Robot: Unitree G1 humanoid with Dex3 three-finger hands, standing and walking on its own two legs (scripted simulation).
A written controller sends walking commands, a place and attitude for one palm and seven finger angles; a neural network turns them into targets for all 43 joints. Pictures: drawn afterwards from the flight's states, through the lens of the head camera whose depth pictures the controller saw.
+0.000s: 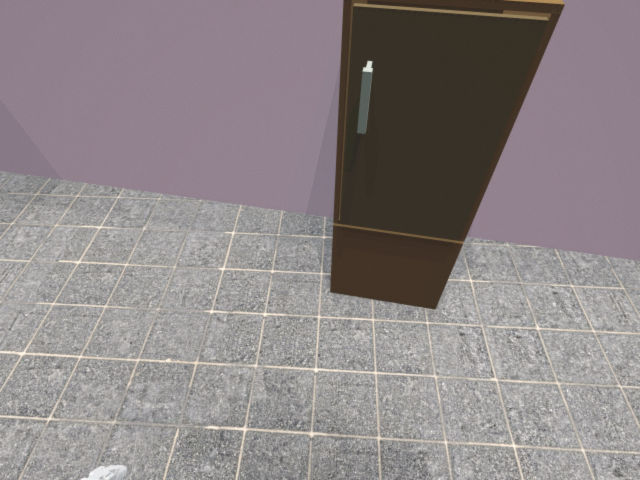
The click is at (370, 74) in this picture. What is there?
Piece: cupboard door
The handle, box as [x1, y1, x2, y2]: [357, 61, 372, 133]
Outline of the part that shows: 371,61 367,62 367,65 363,68 357,128 357,132 361,133 365,132 372,71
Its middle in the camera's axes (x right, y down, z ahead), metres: +0.10 -0.31 +0.84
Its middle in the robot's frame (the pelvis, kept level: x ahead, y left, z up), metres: +0.85 -0.05 +0.06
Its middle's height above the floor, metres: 0.83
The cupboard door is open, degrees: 0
